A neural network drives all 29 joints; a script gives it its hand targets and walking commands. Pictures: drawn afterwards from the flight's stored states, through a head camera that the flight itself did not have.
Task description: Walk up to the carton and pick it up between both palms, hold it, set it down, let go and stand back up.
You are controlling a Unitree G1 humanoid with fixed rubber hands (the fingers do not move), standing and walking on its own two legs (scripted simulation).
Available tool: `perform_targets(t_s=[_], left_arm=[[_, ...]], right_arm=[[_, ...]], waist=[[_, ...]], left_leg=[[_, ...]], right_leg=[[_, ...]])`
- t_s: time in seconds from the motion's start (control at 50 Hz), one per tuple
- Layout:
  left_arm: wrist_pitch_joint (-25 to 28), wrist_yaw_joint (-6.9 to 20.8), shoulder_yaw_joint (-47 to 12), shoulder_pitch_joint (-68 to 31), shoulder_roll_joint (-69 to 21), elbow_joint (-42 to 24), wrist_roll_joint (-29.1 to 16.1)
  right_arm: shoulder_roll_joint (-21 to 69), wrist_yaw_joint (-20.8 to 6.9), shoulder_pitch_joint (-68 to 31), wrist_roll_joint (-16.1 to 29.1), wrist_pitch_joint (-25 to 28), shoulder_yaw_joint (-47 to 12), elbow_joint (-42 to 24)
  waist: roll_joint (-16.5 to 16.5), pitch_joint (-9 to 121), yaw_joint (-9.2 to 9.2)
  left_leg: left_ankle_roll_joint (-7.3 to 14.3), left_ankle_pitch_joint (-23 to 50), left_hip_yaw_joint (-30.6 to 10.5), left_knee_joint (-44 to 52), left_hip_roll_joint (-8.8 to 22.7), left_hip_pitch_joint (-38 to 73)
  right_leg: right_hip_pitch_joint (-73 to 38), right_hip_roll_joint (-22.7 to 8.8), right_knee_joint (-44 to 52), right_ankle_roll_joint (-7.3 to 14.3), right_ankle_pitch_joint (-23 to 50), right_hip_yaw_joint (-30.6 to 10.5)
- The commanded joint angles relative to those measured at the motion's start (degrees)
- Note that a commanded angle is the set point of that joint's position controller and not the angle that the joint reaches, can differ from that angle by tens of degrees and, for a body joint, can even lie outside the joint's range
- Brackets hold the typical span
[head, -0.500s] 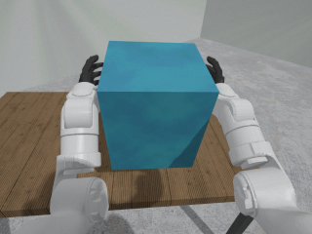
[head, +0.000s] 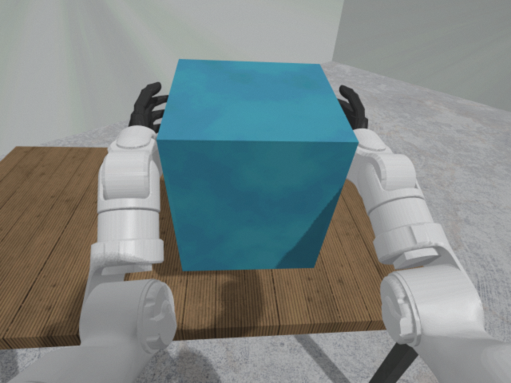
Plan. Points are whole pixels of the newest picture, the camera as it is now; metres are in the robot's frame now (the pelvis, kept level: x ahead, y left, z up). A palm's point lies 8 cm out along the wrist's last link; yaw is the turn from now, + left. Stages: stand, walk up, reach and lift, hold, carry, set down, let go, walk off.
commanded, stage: hold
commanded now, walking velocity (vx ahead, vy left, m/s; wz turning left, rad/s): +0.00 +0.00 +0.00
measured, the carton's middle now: (250, 169) +0.36 +0.01 +0.21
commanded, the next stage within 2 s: none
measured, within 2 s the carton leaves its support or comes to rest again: neither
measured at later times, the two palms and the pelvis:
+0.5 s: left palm (145, 137) +0.37 +0.16 +0.25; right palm (351, 139) +0.37 -0.14 +0.26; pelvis +0.00 +0.00 +0.00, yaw +0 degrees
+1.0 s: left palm (147, 135) +0.37 +0.16 +0.26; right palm (353, 138) +0.37 -0.14 +0.26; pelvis +0.00 +0.00 +0.00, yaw +0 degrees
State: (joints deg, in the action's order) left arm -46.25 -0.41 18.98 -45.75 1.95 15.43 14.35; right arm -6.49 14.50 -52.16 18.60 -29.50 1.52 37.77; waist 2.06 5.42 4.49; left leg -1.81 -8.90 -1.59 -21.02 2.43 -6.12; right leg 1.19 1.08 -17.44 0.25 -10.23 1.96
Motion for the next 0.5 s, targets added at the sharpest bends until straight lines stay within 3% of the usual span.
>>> perform_targets(t_s=[0.0, 0.08, 0.12, 0.2, 0.26, 0.48], left_arm=[[3.80, 7.49, -26.52, -42.87, -33.77, -5.74, -9.68], [3.51, 7.77, -24.43, -41.90, -32.57, -5.05, -8.32], [3.61, 7.94, -25.09, -41.86, -33.03, -6.28, -8.74], [3.61, 7.17, -29.14, -43.53, -34.75, -9.94, -10.48], [3.56, 6.53, -30.56, -44.39, -35.85, -10.83, -11.04], [2.79, 6.97, -28.35, -41.75, -34.77, -7.99, -9.74]], right_arm=[[38.91, -4.97, -46.59, 6.68, 1.36, -18.19, -16.71], [37.65, -4.83, -45.07, 7.04, 1.03, -18.73, -15.72], [38.57, -4.59, -46.18, 7.40, 1.34, -19.67, -18.22], [38.80, -4.47, -46.28, 8.25, 1.61, -20.22, -19.53], [38.75, -4.99, -46.55, 8.27, 1.75, -19.40, -20.49], [38.62, -4.91, -45.50, 7.95, 1.13, -20.12, -19.18]], waist=[[-4.25, 18.68, 0.56], [-3.47, 17.03, 0.43], [-2.19, 18.61, -0.18], [-5.41, 20.59, 1.24], [-5.70, 19.96, 2.13], [-5.37, 18.14, 0.67]], left_leg=[[0.13, 10.15, 1.62, 1.58, -4.97, 9.85], [0.13, 9.03, 1.64, 1.76, -4.93, 10.24], [0.26, 11.87, 1.74, 1.22, -4.89, 10.27], [-1.27, 15.30, 1.32, -0.17, -4.84, 11.79], [-1.23, 13.68, 0.77, 0.09, -4.56, 11.71], [-0.33, 12.34, 1.00, 1.07, -4.32, 10.04]], right_leg=[[1.23, 2.48, 3.36, -4.17, 9.44, -0.85], [1.41, 2.67, 3.70, -4.59, 9.84, -0.72], [-0.58, 2.91, 3.17, -4.63, 12.07, -0.61], [-0.12, 3.21, 2.48, -4.01, 13.13, -0.59], [2.26, 3.26, 3.01, -3.88, 10.12, -0.19], [0.64, 2.85, 3.61, -3.60, 10.55, -0.77]])
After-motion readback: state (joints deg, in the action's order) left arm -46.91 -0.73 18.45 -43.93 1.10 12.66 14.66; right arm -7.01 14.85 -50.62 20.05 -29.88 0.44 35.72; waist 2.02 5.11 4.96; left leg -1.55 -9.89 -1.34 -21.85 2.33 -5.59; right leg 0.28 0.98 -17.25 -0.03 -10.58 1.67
